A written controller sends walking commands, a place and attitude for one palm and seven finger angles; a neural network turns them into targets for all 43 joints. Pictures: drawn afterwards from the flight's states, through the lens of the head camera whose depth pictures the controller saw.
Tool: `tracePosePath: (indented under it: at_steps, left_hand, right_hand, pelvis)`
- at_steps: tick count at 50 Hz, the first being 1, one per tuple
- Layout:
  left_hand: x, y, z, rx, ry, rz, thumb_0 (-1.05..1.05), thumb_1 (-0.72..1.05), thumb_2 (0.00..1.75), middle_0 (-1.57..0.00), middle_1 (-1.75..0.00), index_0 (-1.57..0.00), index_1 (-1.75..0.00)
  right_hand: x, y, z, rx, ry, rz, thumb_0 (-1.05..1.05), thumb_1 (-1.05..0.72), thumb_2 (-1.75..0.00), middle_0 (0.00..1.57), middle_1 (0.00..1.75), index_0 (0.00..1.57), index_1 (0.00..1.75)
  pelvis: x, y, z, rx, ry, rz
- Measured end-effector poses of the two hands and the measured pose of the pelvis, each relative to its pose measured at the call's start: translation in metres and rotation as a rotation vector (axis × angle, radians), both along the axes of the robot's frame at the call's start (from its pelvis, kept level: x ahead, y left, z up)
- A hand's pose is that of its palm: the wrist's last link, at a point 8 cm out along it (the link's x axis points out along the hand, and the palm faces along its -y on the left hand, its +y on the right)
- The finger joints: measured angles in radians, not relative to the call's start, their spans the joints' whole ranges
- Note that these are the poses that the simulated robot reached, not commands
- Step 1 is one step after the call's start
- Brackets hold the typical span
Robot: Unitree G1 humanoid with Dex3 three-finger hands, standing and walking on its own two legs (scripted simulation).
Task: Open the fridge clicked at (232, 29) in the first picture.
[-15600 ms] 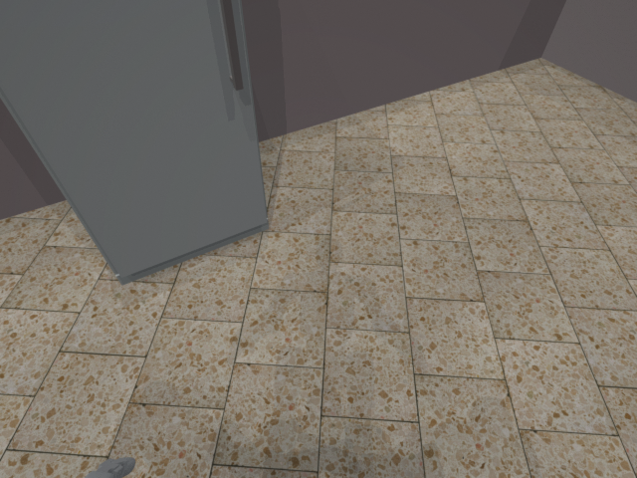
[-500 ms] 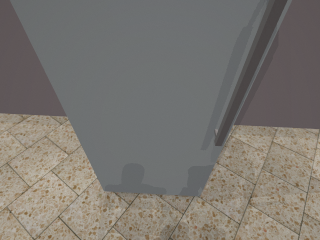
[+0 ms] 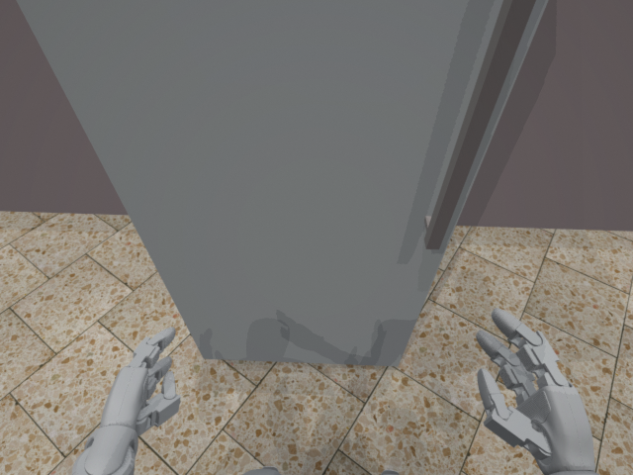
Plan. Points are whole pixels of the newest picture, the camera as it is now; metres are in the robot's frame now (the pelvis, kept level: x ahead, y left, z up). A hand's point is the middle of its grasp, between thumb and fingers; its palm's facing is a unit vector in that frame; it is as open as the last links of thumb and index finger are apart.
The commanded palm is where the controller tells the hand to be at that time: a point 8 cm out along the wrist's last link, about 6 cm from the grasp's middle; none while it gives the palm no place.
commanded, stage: raise the hand to about handle height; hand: right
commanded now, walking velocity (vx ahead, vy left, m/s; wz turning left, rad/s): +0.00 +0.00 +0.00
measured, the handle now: (471, 113) +0.50 -0.15 +0.22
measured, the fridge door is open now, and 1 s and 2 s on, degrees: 0 0 0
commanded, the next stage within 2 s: move the hooked fingers beside the handle in 1.76 s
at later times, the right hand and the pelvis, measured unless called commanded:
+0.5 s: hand (566, 382) +0.23 -0.23 +0.09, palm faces +0.03 +1.00 -0.06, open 11.1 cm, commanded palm +0.19 -0.28 +0.10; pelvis +0.01 -0.02 +0.01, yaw -1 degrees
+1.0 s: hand out of the picture +0.26 -0.28 +0.15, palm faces +0.06 +1.00 -0.07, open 13.7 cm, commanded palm +0.23 -0.32 +0.16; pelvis +0.02 -0.01 +0.04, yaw -2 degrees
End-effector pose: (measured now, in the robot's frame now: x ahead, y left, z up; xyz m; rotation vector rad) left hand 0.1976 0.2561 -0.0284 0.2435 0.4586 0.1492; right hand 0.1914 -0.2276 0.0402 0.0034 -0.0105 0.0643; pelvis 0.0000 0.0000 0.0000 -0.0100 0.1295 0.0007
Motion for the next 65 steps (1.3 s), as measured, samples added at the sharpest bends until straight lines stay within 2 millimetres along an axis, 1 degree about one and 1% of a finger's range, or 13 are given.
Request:
tracePosePath:
  at_steps: [2, 4, 6, 8, 12, 18, 23, 28, 36, 42, 48, 56, 65]
  left_hand:
    - [0.013, -0.004, 0.005, 0.020, -0.034, -0.019, 0.02, 0.91, 0.89, -0.20, -0.30, -0.20, -0.30]
    - [0.022, -0.010, 0.007, 0.034, -0.044, -0.040, 0.02, 0.91, 0.89, -0.20, -0.30, -0.20, -0.30]
    - [0.027, -0.019, 0.004, 0.042, -0.034, -0.065, 0.02, 0.91, 0.89, -0.20, -0.30, -0.20, -0.30]
    - [0.027, -0.030, -0.002, 0.042, -0.008, -0.095, 0.01, 0.91, 0.89, -0.20, -0.30, -0.20, -0.30]
    - [0.017, -0.052, -0.023, 0.002, 0.067, -0.129, 0.02, 0.91, 0.89, -0.20, -0.30, -0.20, -0.30]
    - [-0.018, -0.068, -0.037, -0.087, 0.170, -0.068, 0.02, 0.90, 0.89, -0.20, -0.31, -0.20, -0.30]
    - [-0.040, -0.061, -0.035, -0.088, 0.203, -0.014, 0.02, 0.90, 0.89, -0.20, -0.31, -0.20, -0.30]
    - [-0.046, -0.044, -0.028, -0.041, 0.208, 0.011, 0.02, 0.90, 0.89, -0.20, -0.31, -0.20, -0.30]
    - [-0.028, -0.029, -0.004, 0.010, 0.131, 0.020, 0.02, 0.90, 0.89, -0.20, -0.30, -0.20, -0.30]
    - [-0.009, -0.037, 0.010, -0.002, 0.067, -0.019, 0.02, 0.90, 0.89, -0.20, -0.30, -0.20, -0.30]
    - [0.002, -0.049, 0.015, -0.028, 0.044, -0.059, 0.02, 0.90, 0.89, -0.20, -0.30, -0.20, -0.30]
    - [0.001, -0.052, 0.014, -0.044, 0.059, -0.075, 0.02, 0.90, 0.89, -0.20, -0.31, -0.20, -0.30]
    - [-0.009, -0.038, 0.012, -0.034, 0.092, -0.044, 0.02, 0.90, 0.89, -0.20, -0.31, -0.20, -0.30]
  right_hand:
    - [-0.016, -0.005, -0.016, 0.030, 0.077, -0.028, 0.00, -0.65, -0.79, 0.22, 0.46, 0.22, 0.46]
    - [-0.031, -0.013, -0.023, 0.038, 0.122, -0.092, 0.01, -0.61, -0.77, 0.23, 0.49, 0.22, 0.49]
    - [-0.042, -0.021, -0.018, 0.017, 0.112, -0.150, 0.01, -0.56, -0.75, 0.23, 0.52, 0.23, 0.52]
    - [-0.045, -0.027, -0.005, -0.015, 0.057, -0.173, 0.01, -0.51, -0.73, 0.23, 0.55, 0.23, 0.55]
    - [-0.030, -0.030, 0.017, -0.055, -0.036, -0.119, 0.01, -0.42, -0.69, 0.24, 0.61, 0.23, 0.61]
    - [0.001, -0.039, 0.029, -0.055, 0.053, -0.041, 0.01, -0.28, -0.63, 0.25, 0.70, 0.24, 0.70]
    - [0.010, -0.053, 0.045, -0.058, 0.057, -0.085, 0.01, -0.16, -0.58, 0.26, 0.77, 0.25, 0.77]
    - [0.015, -0.062, 0.057, -0.068, 0.026, -0.093, 0.00, -0.05, -0.53, 0.26, 0.85, 0.26, 0.85]
    - [0.025, -0.072, 0.075, -0.071, 0.001, -0.089, 0.00, 0.14, -0.45, 0.28, 0.97, 0.28, 0.97]
    - [0.032, -0.086, 0.096, -0.076, -0.026, -0.110, 0.00, 0.28, -0.39, 0.29, 1.06, 0.29, 1.06]
    - [0.038, -0.098, 0.111, -0.072, -0.016, -0.123, -0.01, 0.41, -0.34, 0.30, 1.14, 0.29, 1.14]
    - [0.047, -0.109, 0.134, -0.078, -0.033, -0.130, -0.01, 0.48, -0.31, 0.30, 1.19, 0.30, 1.19]
    - [0.060, -0.121, 0.156, -0.081, -0.044, -0.134, -0.01, 0.50, -0.30, 0.30, 1.20, 0.30, 1.20]
  pelvis:
    - [0.001, -0.001, -0.006, 0.006, 0.007, -0.006]
    - [0.002, -0.002, -0.009, 0.016, 0.010, -0.016]
    - [0.004, -0.002, -0.010, 0.030, 0.010, -0.028]
    - [0.004, -0.003, -0.011, 0.043, 0.011, -0.042]
    - [0.001, -0.006, -0.011, 0.062, 0.011, -0.059]
    - [0.003, -0.011, 0.002, 0.057, 0.005, -0.043]
    - [0.008, -0.016, 0.012, 0.048, -0.007, -0.029]
    - [0.011, -0.019, 0.017, 0.045, -0.021, -0.028]
    - [0.016, -0.020, 0.025, 0.041, -0.056, -0.029]
    - [0.017, -0.018, 0.032, 0.040, -0.087, -0.034]
    - [0.017, -0.015, 0.037, 0.037, -0.111, -0.040]
    - [0.017, -0.011, 0.042, 0.032, -0.133, -0.043]
    - [0.016, -0.007, 0.046, 0.028, -0.145, -0.040]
